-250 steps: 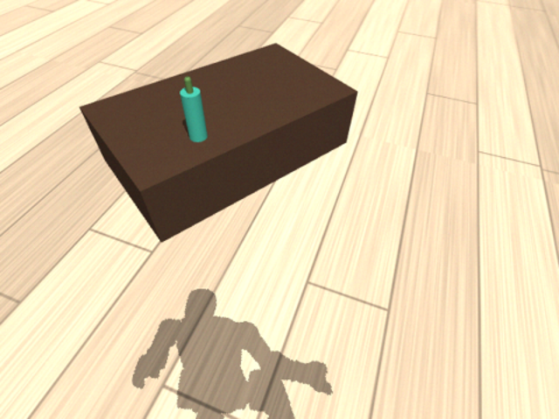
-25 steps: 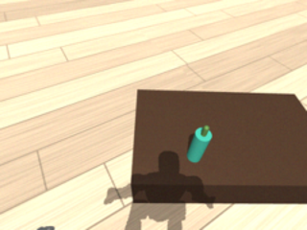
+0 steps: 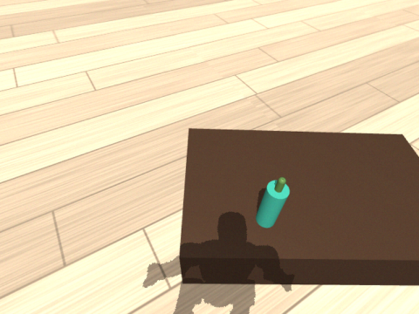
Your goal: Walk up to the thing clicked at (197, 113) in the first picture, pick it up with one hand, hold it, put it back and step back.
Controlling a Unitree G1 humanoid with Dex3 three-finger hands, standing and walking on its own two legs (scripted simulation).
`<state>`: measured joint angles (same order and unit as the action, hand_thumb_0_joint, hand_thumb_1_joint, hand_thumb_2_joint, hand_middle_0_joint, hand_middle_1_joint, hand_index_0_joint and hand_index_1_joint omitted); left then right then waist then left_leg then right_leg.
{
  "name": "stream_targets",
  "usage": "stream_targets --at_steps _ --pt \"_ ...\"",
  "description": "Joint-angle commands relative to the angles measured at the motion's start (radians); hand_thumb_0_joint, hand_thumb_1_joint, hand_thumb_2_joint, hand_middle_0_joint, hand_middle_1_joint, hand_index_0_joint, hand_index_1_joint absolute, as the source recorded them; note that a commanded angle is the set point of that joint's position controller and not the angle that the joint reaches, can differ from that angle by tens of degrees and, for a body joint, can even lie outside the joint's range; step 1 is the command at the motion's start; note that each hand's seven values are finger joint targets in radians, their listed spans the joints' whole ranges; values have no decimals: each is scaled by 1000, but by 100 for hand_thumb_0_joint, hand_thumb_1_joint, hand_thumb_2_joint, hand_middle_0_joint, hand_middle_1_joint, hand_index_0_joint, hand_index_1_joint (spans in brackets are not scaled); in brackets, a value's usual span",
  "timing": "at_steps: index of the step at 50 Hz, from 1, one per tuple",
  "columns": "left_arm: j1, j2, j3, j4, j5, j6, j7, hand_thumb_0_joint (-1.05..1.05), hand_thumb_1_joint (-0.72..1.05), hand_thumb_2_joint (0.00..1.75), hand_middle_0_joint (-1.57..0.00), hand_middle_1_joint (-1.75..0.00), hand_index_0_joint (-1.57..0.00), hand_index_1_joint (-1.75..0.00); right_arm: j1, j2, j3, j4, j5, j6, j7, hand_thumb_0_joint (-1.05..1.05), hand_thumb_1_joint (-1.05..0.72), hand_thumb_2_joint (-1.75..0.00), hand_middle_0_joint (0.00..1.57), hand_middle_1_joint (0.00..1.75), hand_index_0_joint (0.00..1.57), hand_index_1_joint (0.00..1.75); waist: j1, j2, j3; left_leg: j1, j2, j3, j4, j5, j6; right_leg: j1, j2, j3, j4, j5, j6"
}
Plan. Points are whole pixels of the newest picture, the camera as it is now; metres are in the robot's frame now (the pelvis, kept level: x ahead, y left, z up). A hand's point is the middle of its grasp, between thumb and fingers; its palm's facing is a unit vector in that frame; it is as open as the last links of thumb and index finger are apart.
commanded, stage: walk up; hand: right
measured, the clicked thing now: (273, 201) +0.55 -0.24 -0.31
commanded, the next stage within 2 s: stand in 0.26 s
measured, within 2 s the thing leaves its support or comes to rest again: neither
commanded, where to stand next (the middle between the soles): +0.07 -0.01 m, yaw -1 degrees
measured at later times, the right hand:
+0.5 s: hand out of the picture +0.08 -0.25 -0.16, palm faces -0.02 +0.94 -0.33, open 7.4 cm
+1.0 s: hand out of the picture +0.06 -0.26 -0.16, palm faces -0.03 +0.94 -0.33, open 7.4 cm
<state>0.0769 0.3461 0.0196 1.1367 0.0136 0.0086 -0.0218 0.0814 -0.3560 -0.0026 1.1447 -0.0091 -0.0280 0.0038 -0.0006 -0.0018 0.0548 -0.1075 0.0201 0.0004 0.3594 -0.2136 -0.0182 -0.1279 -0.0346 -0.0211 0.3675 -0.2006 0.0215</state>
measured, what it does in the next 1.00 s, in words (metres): stands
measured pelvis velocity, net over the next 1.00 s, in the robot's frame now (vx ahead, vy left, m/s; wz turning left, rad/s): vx -0.01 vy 0.00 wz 0.00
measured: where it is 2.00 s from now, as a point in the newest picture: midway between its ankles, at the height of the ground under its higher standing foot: outside the picture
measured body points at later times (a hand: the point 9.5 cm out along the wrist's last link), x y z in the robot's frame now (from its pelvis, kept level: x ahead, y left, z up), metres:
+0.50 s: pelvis -0.01 +0.00 +0.00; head +0.01 +0.00 +0.45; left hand +0.08 +0.30 -0.13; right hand +0.08 -0.30 -0.13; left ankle -0.01 +0.13 -0.75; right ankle +0.00 -0.13 -0.75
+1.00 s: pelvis -0.01 +0.00 +0.00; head +0.00 -0.01 +0.45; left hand +0.06 +0.30 -0.13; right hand +0.06 -0.30 -0.13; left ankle -0.01 +0.13 -0.75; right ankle +0.00 -0.13 -0.75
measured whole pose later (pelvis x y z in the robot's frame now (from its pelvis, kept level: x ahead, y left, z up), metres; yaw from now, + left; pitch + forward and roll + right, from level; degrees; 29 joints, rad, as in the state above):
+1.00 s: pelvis -0.01 +0.00 +0.00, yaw +0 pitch -2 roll +0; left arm 0.10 0.35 0.00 1.14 0.01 0.00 -0.01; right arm 0.10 -0.36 0.01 1.15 -0.01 -0.01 0.01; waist 0.00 0.01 0.05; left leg -0.11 0.02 0.00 0.32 -0.17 -0.02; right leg -0.13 -0.03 -0.02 0.33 -0.16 0.02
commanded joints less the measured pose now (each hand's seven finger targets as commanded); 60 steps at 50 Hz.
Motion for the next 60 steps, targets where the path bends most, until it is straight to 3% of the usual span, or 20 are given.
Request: stream_targets --at_steps 1,12,13,16,23,29,34,39,54,60 --pt "-53 219 36 -62 -3 -26 17 0 90 90 -20 -30 -20 -30 -48 -216 -44 -67 -1 -20 -18 0 -90 -90 20 30 20 30 3 -5 -93 -8 95 -61 -62 161 40 36 -89 75 -62 140 -40" --pt "-49 211 40 -68 -3 -24 17 0 90 90 -20 -30 -20 -30 -24 -215 -46 -66 -4 -21 -19 0 -90 -90 20 30 20 30 1 -7 -90 -13 98 -61 -73 171 36 51 -86 73 -59 156 -41" --pt "-49 208 33 -64 -11 -30 22 0 90 90 -20 -30 -20 -30 -61 -216 -41 -67 0 -14 -19 0 -90 -90 20 30 20 30 12 25 -72 -14 111 -69 -71 234 33 40 -102 85 -69 204 -38" --pt "-35 218 34 -57 -10 -34 27 0 90 90 -20 -30 -20 -30 -43 -209 -39 -69 5 -11 -18 0 -90 -90 20 30 20 30 3 2 -105 29 117 -68 -62 304 31 60 -102 76 -60 265 -35" --pt "-39 213 27 -49 -8 -36 27 0 90 90 -20 -30 -20 -30 -52 -210 -34 -60 5 -5 -13 0 -90 -90 20 30 20 30 2 -3 -98 23 113 -71 -87 207 27 51 -100 77 -84 181 -28" --pt "-34 218 23 -46 -7 -35 25 0 90 90 -20 -30 -20 -30 -52 -210 -34 -52 1 0 -8 0 -90 -90 20 30 20 30 5 -1 -69 -6 106 -77 -107 88 26 15 -96 81 -113 53 -28" --pt "-33 220 23 -49 -8 -39 24 0 90 90 -20 -30 -20 -30 -39 -216 -34 -52 0 -5 -7 0 -90 -90 20 30 20 30 2 6 -94 9 111 -75 -89 165 30 37 -107 89 -99 153 -34" --pt "-27 219 20 -49 -9 -38 24 0 90 90 -20 -30 -20 -30 -39 -208 -31 -52 2 -7 -8 0 -90 -90 20 30 20 30 2 3 -91 15 114 -78 -94 181 24 27 -102 83 -94 151 -32" --pt "-6 227 20 -48 -5 -37 24 0 90 90 -20 -30 -20 -30 -13 -215 -33 -51 0 1 -4 0 -90 -90 20 30 20 30 1 1 -50 -27 102 -80 -102 40 30 -8 -97 90 -118 17 -31" --pt "-9 229 20 -58 -7 -41 25 0 90 90 -20 -30 -20 -30 -11 -211 -32 -57 -1 -3 -6 0 -90 -90 20 30 20 30 1 -6 -93 -2 114 -81 -89 145 29 23 -104 87 -96 119 -37"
